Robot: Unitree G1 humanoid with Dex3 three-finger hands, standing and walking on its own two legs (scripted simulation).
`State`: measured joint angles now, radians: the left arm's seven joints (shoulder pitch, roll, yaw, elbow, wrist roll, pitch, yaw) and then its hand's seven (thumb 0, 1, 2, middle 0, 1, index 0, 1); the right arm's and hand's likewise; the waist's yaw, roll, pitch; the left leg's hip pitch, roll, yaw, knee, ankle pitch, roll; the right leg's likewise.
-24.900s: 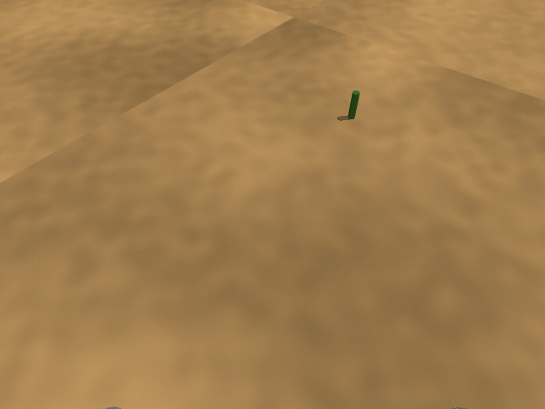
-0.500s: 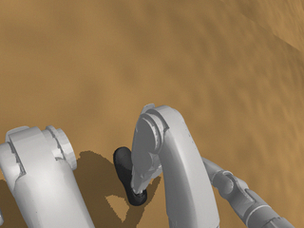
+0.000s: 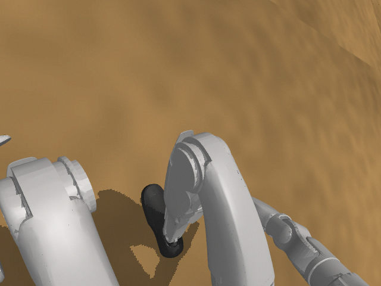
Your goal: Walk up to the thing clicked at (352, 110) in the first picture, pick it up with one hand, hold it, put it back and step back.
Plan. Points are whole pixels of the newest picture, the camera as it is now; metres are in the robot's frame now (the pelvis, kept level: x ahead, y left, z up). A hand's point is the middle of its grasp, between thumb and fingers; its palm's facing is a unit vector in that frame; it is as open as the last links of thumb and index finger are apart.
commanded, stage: withdraw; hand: left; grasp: from the side
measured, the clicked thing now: out of the picture +0.40 +0.30 -0.20
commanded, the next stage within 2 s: rise in 0.22 s
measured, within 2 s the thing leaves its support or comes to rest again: neither
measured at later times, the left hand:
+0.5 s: hand out of the picture +0.35 +0.37 -0.06, palm faces +0.30 -0.93 -0.21, open 16.9 cm
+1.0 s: hand out of the picture +0.25 +0.33 +0.12, palm faces +0.33 -0.82 -0.46, open 17.3 cm
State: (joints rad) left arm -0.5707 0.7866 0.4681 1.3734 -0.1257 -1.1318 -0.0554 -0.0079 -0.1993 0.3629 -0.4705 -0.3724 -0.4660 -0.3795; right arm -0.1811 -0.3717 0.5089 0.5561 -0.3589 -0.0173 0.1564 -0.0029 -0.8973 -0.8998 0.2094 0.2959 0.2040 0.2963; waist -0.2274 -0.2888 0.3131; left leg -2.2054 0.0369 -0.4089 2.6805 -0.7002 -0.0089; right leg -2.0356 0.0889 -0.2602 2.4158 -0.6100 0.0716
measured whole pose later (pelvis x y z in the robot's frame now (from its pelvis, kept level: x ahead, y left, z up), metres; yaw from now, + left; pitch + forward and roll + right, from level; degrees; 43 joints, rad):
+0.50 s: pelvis +0.01 -0.01 +0.04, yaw +5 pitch +21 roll -13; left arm -0.47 0.70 0.46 0.97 -0.01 -0.63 -0.18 -0.01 -0.46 0.11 -0.12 -0.08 -0.11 -0.08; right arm -0.02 -0.29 0.22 0.60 -0.12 0.06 0.10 0.00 -0.91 -0.91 0.21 0.30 0.20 0.30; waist -0.12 -0.12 0.05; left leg -2.24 0.05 -0.25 2.50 -0.67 0.01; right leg -2.10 0.04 -0.16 2.33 -0.64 0.04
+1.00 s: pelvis +0.03 -0.03 +0.21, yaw +13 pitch +31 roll -3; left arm -0.05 0.44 0.28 0.40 0.03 0.00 0.05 -0.02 -0.52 0.07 -0.06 -0.06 -0.07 -0.06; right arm 0.08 -0.25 0.00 0.54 0.04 0.11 -0.04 0.01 -0.90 -0.90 0.21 0.30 0.20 0.30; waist -0.03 0.01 -0.14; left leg -1.80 0.07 -0.07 1.88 -0.63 -0.02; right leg -1.75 -0.01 -0.05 1.85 -0.64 0.00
